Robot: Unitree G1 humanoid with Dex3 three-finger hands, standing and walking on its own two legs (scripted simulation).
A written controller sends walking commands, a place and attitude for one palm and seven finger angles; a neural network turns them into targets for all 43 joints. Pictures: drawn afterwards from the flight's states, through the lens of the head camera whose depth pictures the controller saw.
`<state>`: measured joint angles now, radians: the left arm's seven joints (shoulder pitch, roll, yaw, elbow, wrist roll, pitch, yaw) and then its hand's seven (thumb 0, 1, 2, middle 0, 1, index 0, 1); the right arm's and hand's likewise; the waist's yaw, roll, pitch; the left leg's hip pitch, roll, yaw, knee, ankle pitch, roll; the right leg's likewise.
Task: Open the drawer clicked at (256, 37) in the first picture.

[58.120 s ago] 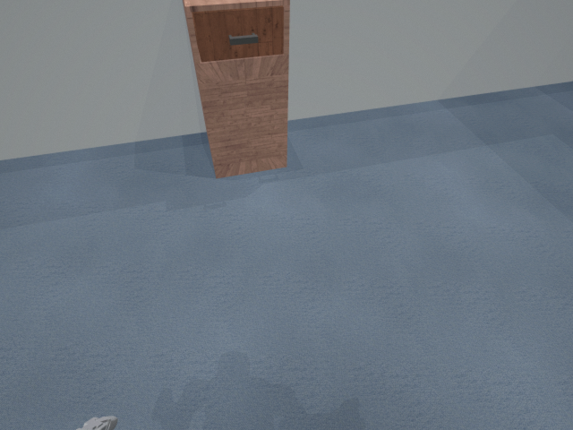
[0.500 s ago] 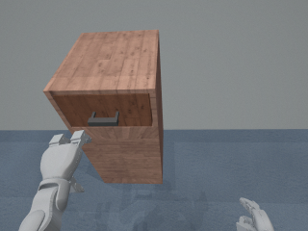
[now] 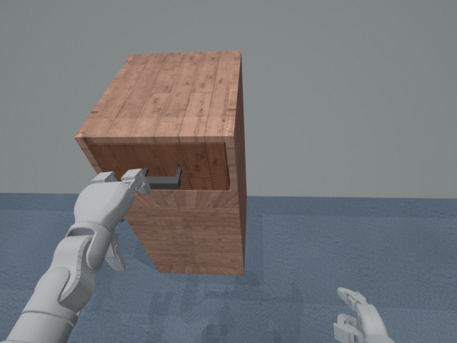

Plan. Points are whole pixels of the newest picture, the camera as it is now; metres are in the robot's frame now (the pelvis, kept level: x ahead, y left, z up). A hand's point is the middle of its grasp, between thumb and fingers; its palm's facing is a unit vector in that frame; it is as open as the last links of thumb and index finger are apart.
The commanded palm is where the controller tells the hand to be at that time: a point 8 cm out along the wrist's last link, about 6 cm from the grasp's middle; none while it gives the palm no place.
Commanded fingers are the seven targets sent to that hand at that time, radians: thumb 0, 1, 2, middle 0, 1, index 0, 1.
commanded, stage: raise the hand with hooked fingers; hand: left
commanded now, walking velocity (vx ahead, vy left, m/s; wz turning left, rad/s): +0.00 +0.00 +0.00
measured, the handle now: (160, 176) +0.51 +0.25 -0.06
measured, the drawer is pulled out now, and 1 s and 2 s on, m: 0.00 0.00 0.00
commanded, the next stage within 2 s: move the hooked fingers above the handle in 0.22 s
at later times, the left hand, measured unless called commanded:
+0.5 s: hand (119, 220) +0.31 +0.25 +0.05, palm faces -0.06 -0.10 -0.99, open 13.8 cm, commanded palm +0.30 +0.25 +0.12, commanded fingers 0.00 -0.50 0.30 -0.30 -1.20 -0.30 -1.20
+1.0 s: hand (135, 198) +0.37 +0.24 +0.03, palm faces -0.01 -0.08 -1.00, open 13.8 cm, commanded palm +0.36 +0.25 +0.09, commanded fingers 0.00 -0.50 0.30 -0.30 -1.20 -0.30 -1.20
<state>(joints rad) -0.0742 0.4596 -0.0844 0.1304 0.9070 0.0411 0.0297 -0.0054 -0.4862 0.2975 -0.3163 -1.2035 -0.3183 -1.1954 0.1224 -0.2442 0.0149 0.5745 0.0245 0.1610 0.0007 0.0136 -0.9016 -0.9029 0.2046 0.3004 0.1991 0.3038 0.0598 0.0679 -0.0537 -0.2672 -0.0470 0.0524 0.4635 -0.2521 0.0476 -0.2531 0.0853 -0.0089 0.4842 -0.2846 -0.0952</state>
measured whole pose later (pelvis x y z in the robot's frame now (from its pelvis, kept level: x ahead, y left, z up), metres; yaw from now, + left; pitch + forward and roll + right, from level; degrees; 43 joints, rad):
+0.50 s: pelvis +0.00 +0.02 +0.00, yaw +0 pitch +4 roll +0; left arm -0.13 0.46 -0.11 0.23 0.94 -0.01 0.09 -0.01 -0.49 0.30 -0.32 -1.20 -0.32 -1.20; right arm 0.14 -0.25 0.00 0.60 0.04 0.14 -0.01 0.01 -0.90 -0.90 0.20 0.30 0.20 0.30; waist 0.05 0.06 -0.05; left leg -0.31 -0.06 0.05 0.48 -0.25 0.07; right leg -0.29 0.07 -0.01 0.50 -0.29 -0.07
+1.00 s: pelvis +0.01 +0.04 -0.01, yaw +0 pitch +9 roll +0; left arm -0.31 0.41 -0.13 0.42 1.00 -0.03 0.19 0.00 -0.49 0.30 -0.32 -1.20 -0.32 -1.20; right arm 0.22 -0.25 -0.04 0.61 0.03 0.17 0.01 0.01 -0.90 -0.90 0.20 0.30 0.20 0.30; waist 0.01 0.05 -0.08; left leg -0.42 -0.07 0.06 0.55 -0.30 0.09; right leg -0.39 0.06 0.00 0.56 -0.33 -0.05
